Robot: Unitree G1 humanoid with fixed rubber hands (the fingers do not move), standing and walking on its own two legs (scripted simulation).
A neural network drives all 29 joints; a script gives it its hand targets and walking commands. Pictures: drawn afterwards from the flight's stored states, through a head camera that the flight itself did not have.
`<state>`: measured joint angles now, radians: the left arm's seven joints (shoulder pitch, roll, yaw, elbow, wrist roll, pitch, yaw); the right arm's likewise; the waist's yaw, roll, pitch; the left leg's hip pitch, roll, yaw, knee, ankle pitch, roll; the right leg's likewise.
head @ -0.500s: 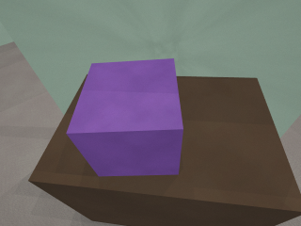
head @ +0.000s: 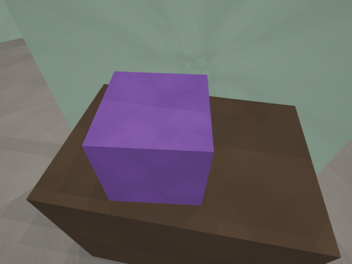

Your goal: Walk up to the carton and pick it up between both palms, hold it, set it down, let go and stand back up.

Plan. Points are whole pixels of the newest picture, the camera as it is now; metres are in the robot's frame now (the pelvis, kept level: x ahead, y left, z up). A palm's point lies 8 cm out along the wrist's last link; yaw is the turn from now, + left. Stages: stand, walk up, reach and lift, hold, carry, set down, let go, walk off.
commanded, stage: walk up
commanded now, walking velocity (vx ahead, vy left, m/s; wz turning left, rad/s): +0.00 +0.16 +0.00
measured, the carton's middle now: (157, 138) +0.44 +0.07 +0.02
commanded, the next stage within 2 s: none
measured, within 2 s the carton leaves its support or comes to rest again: neither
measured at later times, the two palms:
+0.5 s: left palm out of the picture -0.01 +0.31 -0.17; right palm out of the picture +0.02 -0.13 -0.14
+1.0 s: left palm out of the picture -0.03 +0.36 -0.18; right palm out of the picture -0.03 -0.13 -0.15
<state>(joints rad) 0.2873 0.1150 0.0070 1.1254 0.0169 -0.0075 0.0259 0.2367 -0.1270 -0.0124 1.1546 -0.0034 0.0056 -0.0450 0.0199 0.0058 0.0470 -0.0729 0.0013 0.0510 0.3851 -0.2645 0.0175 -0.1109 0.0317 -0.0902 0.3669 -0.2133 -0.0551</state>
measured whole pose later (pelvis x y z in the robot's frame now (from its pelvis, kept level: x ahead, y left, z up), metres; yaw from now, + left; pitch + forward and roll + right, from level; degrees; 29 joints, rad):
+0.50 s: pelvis -0.01 +0.09 -0.01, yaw +0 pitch -1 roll +0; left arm 0.25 0.19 0.05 1.09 0.02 0.04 0.02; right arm 0.23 -0.10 -0.02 1.07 -0.02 0.00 -0.05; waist 0.04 -0.09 0.04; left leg -0.22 0.03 0.05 0.50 -0.26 -0.02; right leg -0.27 -0.05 0.00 0.72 -0.45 0.00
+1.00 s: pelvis -0.07 +0.12 -0.02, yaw +1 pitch -1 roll -3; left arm 0.17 0.18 0.07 1.04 0.04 0.04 0.05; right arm 0.19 -0.20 -0.08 1.02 -0.02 0.05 -0.03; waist 0.01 0.00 0.12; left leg -0.32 0.03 0.01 0.76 -0.41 0.02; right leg -0.31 -0.03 -0.05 0.62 -0.29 0.04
